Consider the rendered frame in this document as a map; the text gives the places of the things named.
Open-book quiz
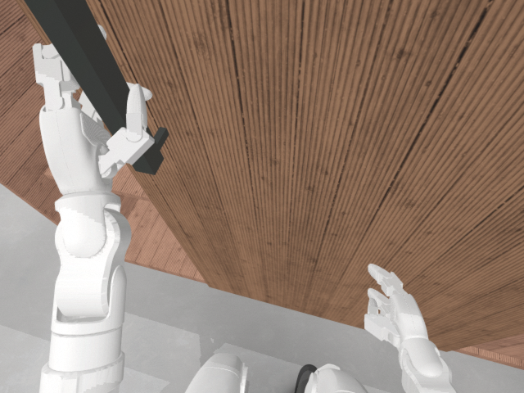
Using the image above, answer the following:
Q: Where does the right robot forearm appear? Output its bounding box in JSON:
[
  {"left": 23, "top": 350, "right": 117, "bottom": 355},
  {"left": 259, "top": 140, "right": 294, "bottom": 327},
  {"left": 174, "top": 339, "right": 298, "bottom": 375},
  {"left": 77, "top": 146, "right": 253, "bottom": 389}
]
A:
[{"left": 399, "top": 337, "right": 458, "bottom": 393}]

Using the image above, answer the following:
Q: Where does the robot left hand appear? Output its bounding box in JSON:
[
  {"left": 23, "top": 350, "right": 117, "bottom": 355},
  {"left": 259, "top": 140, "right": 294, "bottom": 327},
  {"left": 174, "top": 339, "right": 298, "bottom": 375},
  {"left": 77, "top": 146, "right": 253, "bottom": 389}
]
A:
[{"left": 33, "top": 25, "right": 155, "bottom": 196}]

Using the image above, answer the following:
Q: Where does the left robot forearm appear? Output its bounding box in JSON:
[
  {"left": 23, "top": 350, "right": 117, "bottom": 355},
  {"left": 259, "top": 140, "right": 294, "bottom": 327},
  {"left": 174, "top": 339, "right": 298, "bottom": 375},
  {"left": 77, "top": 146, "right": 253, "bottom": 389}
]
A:
[{"left": 39, "top": 191, "right": 132, "bottom": 393}]

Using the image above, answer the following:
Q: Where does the robot right foot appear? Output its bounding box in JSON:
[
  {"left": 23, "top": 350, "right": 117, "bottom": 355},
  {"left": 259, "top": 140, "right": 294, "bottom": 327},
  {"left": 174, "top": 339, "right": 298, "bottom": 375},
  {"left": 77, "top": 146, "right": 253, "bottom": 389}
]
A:
[{"left": 295, "top": 364, "right": 317, "bottom": 393}]

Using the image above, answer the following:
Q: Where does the wardrobe door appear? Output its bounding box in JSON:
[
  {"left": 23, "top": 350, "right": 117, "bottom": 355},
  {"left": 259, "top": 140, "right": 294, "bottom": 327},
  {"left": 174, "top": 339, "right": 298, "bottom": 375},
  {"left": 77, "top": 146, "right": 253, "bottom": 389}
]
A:
[
  {"left": 473, "top": 333, "right": 524, "bottom": 360},
  {"left": 16, "top": 0, "right": 524, "bottom": 352}
]

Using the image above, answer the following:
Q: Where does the handle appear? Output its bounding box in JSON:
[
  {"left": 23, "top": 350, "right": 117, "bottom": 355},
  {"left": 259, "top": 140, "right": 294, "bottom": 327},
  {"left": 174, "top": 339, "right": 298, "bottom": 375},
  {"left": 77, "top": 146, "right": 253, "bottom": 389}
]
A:
[{"left": 24, "top": 0, "right": 169, "bottom": 175}]

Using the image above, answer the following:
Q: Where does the robot left thigh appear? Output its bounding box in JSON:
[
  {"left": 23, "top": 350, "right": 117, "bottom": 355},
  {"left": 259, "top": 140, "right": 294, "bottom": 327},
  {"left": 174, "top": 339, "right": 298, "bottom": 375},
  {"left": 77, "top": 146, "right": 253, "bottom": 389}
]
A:
[{"left": 185, "top": 353, "right": 248, "bottom": 393}]

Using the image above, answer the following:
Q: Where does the robot right hand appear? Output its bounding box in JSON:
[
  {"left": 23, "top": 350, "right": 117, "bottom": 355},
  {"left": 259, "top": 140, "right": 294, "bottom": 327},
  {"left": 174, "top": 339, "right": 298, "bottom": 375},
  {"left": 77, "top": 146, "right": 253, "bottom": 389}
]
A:
[{"left": 364, "top": 264, "right": 429, "bottom": 351}]

